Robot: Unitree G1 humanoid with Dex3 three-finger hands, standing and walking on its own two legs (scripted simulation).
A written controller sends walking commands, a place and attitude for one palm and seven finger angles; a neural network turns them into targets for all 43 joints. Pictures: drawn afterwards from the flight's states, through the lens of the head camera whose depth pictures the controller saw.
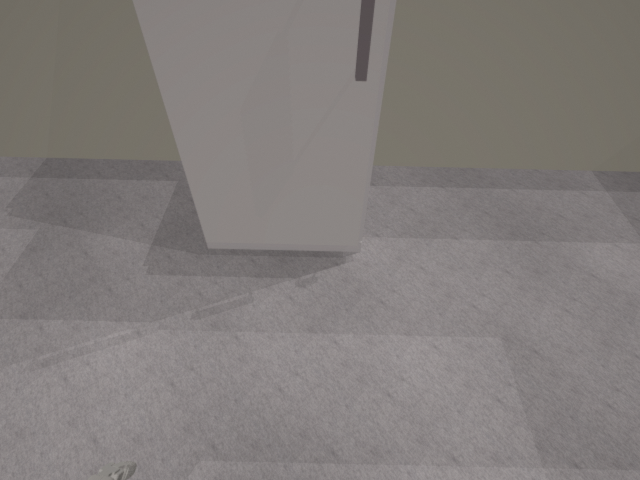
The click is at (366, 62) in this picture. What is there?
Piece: fridge door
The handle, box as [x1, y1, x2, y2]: [355, 0, 374, 80]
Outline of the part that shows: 374,0 361,0 355,72 356,80 366,80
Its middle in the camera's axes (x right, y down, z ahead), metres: +0.10 -0.57 +0.84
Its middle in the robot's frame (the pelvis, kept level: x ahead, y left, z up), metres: +1.04 -0.04 +0.25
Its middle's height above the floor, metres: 1.02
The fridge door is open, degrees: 0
